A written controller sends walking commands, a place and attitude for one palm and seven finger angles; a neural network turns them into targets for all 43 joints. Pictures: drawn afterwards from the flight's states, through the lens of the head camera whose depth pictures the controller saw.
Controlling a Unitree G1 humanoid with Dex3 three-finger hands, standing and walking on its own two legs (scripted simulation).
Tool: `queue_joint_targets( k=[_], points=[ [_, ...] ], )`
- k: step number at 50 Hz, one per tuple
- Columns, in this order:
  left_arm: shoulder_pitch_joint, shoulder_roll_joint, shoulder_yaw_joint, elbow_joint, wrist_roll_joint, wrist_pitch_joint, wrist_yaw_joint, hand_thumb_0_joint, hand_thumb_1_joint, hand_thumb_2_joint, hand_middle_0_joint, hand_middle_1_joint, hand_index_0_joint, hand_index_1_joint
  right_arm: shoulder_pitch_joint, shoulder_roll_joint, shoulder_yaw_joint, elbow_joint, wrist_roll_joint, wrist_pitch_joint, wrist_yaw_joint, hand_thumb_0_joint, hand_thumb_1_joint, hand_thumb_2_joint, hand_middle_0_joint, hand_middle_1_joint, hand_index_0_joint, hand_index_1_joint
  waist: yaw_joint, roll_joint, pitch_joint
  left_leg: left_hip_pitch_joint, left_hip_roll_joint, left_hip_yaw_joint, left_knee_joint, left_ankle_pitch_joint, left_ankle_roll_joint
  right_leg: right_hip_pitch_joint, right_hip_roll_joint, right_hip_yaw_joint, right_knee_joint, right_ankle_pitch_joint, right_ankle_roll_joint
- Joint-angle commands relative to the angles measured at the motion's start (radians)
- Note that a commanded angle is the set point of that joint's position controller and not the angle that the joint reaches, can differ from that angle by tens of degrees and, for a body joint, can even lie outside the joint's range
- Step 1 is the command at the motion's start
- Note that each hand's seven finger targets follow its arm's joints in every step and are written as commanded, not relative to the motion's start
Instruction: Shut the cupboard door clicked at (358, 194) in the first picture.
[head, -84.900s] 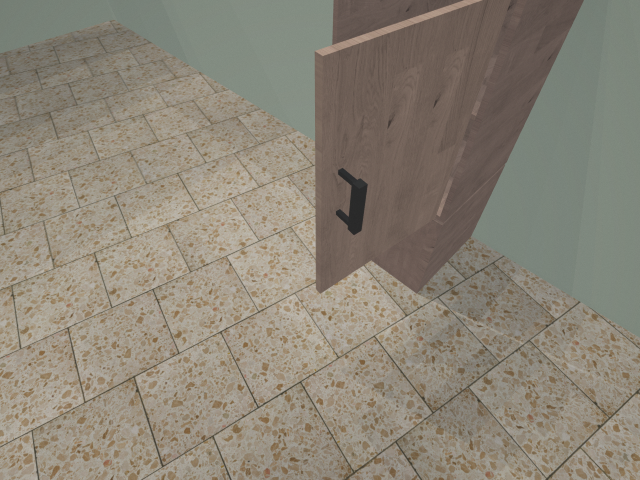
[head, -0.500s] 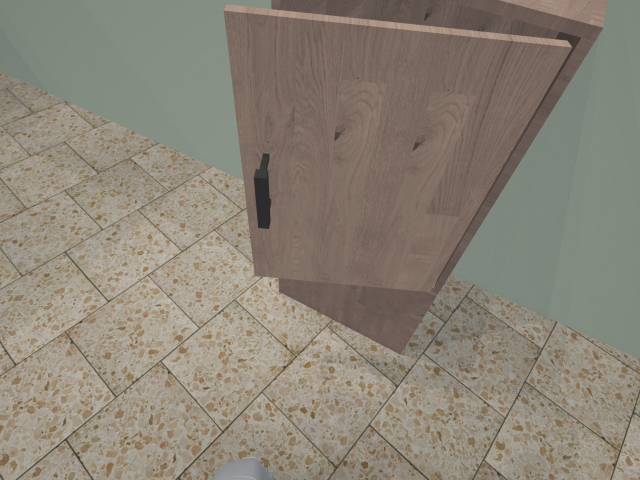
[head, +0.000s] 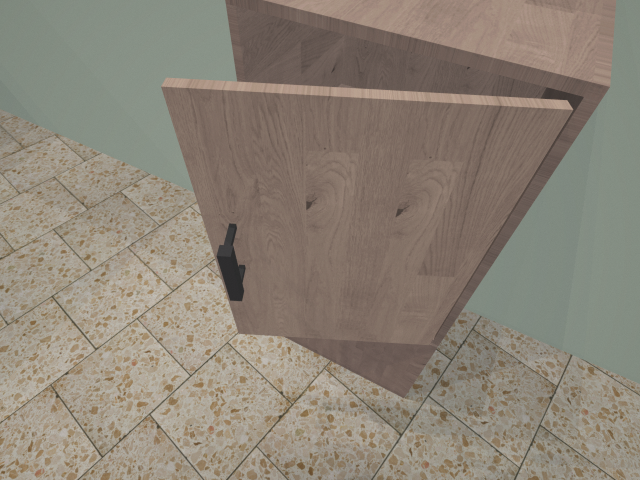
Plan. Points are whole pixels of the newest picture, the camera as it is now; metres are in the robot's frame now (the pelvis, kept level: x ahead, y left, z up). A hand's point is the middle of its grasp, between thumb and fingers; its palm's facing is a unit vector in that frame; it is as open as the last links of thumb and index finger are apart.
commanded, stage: come to a stop and stand still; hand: left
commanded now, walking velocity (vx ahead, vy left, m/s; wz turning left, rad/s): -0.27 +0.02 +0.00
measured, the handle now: (234, 263) +0.41 +0.16 -0.02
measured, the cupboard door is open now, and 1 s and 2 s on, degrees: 24 24 24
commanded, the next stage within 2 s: look again from close up in 0.82 s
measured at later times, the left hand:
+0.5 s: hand out of the picture +0.04 +0.16 -0.17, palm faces +0.03 -0.97 -0.22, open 7.4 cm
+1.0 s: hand out of the picture -0.07 +0.17 -0.17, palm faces +0.02 -0.98 -0.18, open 7.4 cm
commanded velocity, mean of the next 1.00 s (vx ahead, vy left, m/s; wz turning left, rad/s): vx -0.03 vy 0.00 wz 0.00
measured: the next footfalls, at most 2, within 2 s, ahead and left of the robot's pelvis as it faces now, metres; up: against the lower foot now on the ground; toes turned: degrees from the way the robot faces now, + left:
right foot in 0.30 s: +0.03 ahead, -0.15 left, +0.00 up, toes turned -2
left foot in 0.56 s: +0.01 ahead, +0.08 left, +0.00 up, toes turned +3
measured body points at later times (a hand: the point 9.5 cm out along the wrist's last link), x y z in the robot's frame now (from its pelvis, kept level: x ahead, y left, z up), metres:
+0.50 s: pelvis -0.01 -0.02 +0.00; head +0.02 -0.03 +0.45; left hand +0.04 +0.21 -0.15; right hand +0.06 -0.27 -0.15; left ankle -0.03 +0.08 -0.70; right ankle -0.02 -0.14 -0.73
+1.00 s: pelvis -0.03 +0.00 +0.01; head -0.02 +0.01 +0.46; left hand -0.07 +0.22 -0.15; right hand -0.01 -0.23 -0.15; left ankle -0.02 +0.08 -0.73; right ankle -0.01 -0.14 -0.73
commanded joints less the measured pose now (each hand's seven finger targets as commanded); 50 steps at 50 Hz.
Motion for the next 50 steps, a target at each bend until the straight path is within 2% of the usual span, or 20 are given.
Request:
queue_joint_targets(
  k=[1,2,3,5,9,13,14,15,16,17,19,23,26,28,29,33,45,46,47,50],
  points=[
    [0.056,0.107,0.025,-0.063,-0.008,0.010,0.016,0.000,0.900,0.900,-0.200,-0.300,-0.200,-0.300,0.091,-0.136,-0.037,-0.029,-0.004,-0.007,-0.007,0.000,-0.900,-0.900,0.200,0.300,0.200,0.300,-0.004,0.073,-0.103,0.261,0.193,-0.115,-0.131,0.891,0.087,-0.065,-0.067,0.042,0.088,0.347,0.004],
    [0.044,0.100,0.025,-0.069,-0.011,0.020,0.020,0.000,0.900,0.900,-0.200,-0.300,-0.200,-0.300,0.093,-0.151,-0.040,-0.024,-0.001,-0.006,-0.014,0.000,-0.900,-0.900,0.200,0.300,0.200,0.300,-0.009,0.208,-0.088,0.256,0.254,-0.188,-0.169,1.074,0.149,-0.094,-0.032,0.032,0.191,0.031,0.017],
    [0.025,0.110,0.031,-0.076,-0.014,0.030,0.022,0.000,0.900,0.900,-0.200,-0.300,-0.200,-0.300,0.085,-0.157,-0.040,-0.024,-0.005,-0.002,-0.019,0.000,-0.900,-0.900,0.200,0.300,0.200,0.300,-0.015,0.244,-0.073,0.258,0.289,-0.233,-0.197,1.138,0.202,-0.146,-0.010,0.064,0.299,-0.215,0.015],
    [0.000,0.099,0.037,-0.083,-0.014,0.037,0.018,0.000,0.900,0.900,-0.200,-0.300,-0.200,-0.300,0.043,-0.166,-0.047,-0.045,-0.014,0.006,-0.023,0.000,-0.900,-0.900,0.200,0.300,0.200,0.300,-0.012,0.174,-0.070,0.278,0.298,-0.237,-0.186,1.042,0.246,-0.213,-0.005,0.117,0.400,-0.297,0.001],
    [0.016,0.075,0.042,-0.096,-0.014,0.037,0.012,0.000,0.900,0.900,-0.200,-0.300,-0.200,-0.300,-0.028,-0.187,-0.063,-0.087,-0.019,0.010,-0.020,0.000,-0.900,-0.900,0.200,0.300,0.200,0.300,0.006,0.112,-0.164,0.293,0.269,-0.178,-0.161,0.882,0.213,-0.175,-0.003,0.131,0.340,-0.185,0.000],
    [0.088,0.090,0.038,-0.085,0.000,0.025,0.007,0.000,0.900,0.900,-0.200,-0.300,-0.200,-0.300,-0.056,-0.175,-0.064,-0.098,-0.011,0.016,-0.004,0.000,-0.900,-0.900,0.200,0.300,0.200,0.300,0.041,0.063,-0.157,0.163,0.182,-0.126,-0.086,0.504,0.123,0.034,-0.012,0.067,-0.051,0.149,0.011],
    [0.078,0.134,0.041,-0.091,0.008,0.017,0.011,0.000,0.900,0.900,-0.200,-0.300,-0.200,-0.300,-0.037,-0.133,-0.061,-0.102,-0.004,0.017,0.002,0.000,-0.900,-0.900,0.200,0.300,0.200,0.300,0.029,-0.073,-0.133,0.084,0.100,-0.077,-0.008,0.270,0.065,0.072,-0.094,0.159,-0.137,0.368,-0.004],
    [0.054,0.204,0.048,-0.099,0.015,0.008,0.013,0.000,0.900,0.900,-0.200,-0.300,-0.200,-0.300,-0.016,-0.072,-0.051,-0.117,0.000,0.019,0.007,0.000,-0.900,-0.900,0.200,0.300,0.200,0.300,0.013,-0.265,-0.097,-0.046,-0.017,0.005,0.088,-0.078,0.008,0.095,-0.271,0.333,-0.140,0.666,-0.084],
    [0.061,0.219,0.043,-0.106,0.010,0.009,0.009,0.000,0.900,0.900,-0.200,-0.300,-0.200,-0.300,-0.046,-0.070,-0.051,-0.125,0.002,0.035,0.006,0.000,-0.900,-0.900,0.200,0.300,0.200,0.300,0.036,-0.214,-0.076,-0.050,-0.049,-0.046,0.226,-0.327,-0.001,0.014,-0.359,0.341,-0.160,0.745,-0.174],
    [0.034,0.208,0.044,-0.112,0.012,0.010,0.010,0.000,0.900,0.900,-0.200,-0.300,-0.200,-0.300,-0.075,-0.055,-0.047,-0.129,-0.002,0.049,0.003,0.000,-0.900,-0.900,0.200,0.300,0.200,0.300,0.032,-0.247,-0.079,-0.063,-0.039,-0.097,0.334,-0.355,0.005,-0.023,-0.327,0.357,-0.170,0.693,-0.202],
    [-0.036,0.174,0.034,-0.122,0.010,0.009,0.011,0.000,0.900,0.900,-0.200,-0.300,-0.200,-0.300,-0.064,-0.077,-0.045,-0.112,-0.001,0.045,0.004,0.000,-0.900,-0.900,0.200,0.300,0.200,0.300,0.004,-0.241,-0.035,-0.099,-0.028,-0.106,0.419,-0.290,0.000,-0.024,-0.268,0.287,-0.146,0.677,-0.211],
    [-0.011,0.197,0.039,-0.121,0.010,0.006,0.010,0.000,0.900,0.900,-0.200,-0.300,-0.200,-0.300,-0.050,-0.057,-0.030,-0.099,0.005,0.027,0.009,0.000,-0.900,-0.900,0.200,0.300,0.200,0.300,0.015,-0.167,-0.074,-0.037,-0.035,-0.059,0.153,-0.234,-0.015,0.057,-0.230,0.245,-0.102,0.671,-0.193],
    [-0.018,0.185,0.034,-0.101,-0.008,0.008,0.006,0.000,0.900,0.900,-0.200,-0.300,-0.200,-0.300,0.015,-0.055,-0.020,-0.063,0.002,0.011,0.007,0.000,-0.900,-0.900,0.200,0.300,0.200,0.300,-0.010,-0.126,-0.096,0.167,-0.025,-0.047,-0.189,0.041,-0.010,-0.014,-0.176,0.220,-0.055,0.453,-0.103],
    [0.001,0.122,0.021,-0.100,-0.012,0.018,0.001,0.000,0.900,0.900,-0.200,-0.300,-0.200,-0.300,-0.027,-0.126,-0.019,-0.070,-0.010,-0.004,0.007,0.000,-0.900,-0.900,0.200,0.300,0.200,0.300,0.029,0.061,-0.075,0.128,0.148,-0.216,-0.256,0.210,0.069,-0.044,-0.066,0.142,-0.062,0.134,-0.005],
    [-0.006,0.111,0.018,-0.088,-0.007,0.027,0.003,0.000,0.900,0.900,-0.200,-0.300,-0.200,-0.300,-0.066,-0.130,-0.017,-0.071,-0.010,-0.004,0.009,0.000,-0.900,-0.900,0.200,0.300,0.200,0.300,0.038,0.118,-0.044,0.017,0.162,-0.245,-0.313,0.094,0.091,0.019,-0.043,0.112,-0.044,0.043,0.011],
    [0.035,0.110,0.003,-0.031,0.001,0.025,-0.004,0.000,0.900,0.900,-0.200,-0.300,-0.200,-0.300,-0.072,-0.113,-0.010,-0.056,-0.005,-0.010,0.007,0.000,-0.900,-0.900,0.200,0.300,0.200,0.300,0.048,0.090,-0.015,-0.014,0.110,-0.214,-0.363,-0.081,0.073,0.059,-0.057,0.115,-0.088,0.104,0.010],
    [0.096,0.091,-0.018,0.051,-0.002,0.002,-0.002,0.000,0.900,0.900,-0.200,-0.300,-0.200,-0.300,0.040,-0.091,0.003,0.009,0.000,-0.015,0.006,0.000,-0.900,-0.900,0.200,0.300,0.200,0.300,0.018,-0.023,0.020,0.066,0.067,-0.165,-0.364,-0.094,0.048,0.001,-0.083,0.141,-0.195,0.107,0.003],
    [0.152,0.114,-0.039,0.070,0.010,-0.021,0.041,0.000,0.900,0.900,-0.200,-0.300,-0.200,-0.300,-0.025,-0.138,0.016,-0.067,0.007,-0.034,0.015,0.000,-0.900,-0.900,0.200,0.300,0.200,0.300,0.037,0.065,0.033,0.053,0.066,-0.098,-0.163,0.113,0.017,-0.033,-0.110,0.158,-0.150,0.234,-0.012],
    [0.110,0.156,-0.031,0.030,-0.004,-0.026,0.030,0.000,0.900,0.900,-0.200,-0.300,-0.200,-0.300,0.026,-0.084,0.021,-0.084,0.001,-0.025,0.021,0.000,-0.900,-0.900,0.200,0.300,0.200,0.300,-0.001,0.081,-0.032,0.063,0.012,-0.118,-0.199,-0.069,0.014,-0.042,-0.119,0.182,-0.157,-0.017,-0.036],
    [0.114,0.123,-0.032,0.009,0.001,-0.020,0.010,0.000,0.900,0.900,-0.200,-0.300,-0.200,-0.300,0.079,-0.104,0.023,-0.108,-0.006,-0.040,0.020,0.000,-0.900,-0.900,0.200,0.300,0.200,0.300,0.006,0.155,-0.058,0.013,0.067,-0.207,-0.291,-0.112,0.059,-0.031,-0.051,0.104,-0.049,0.011,-0.042]
  ],
)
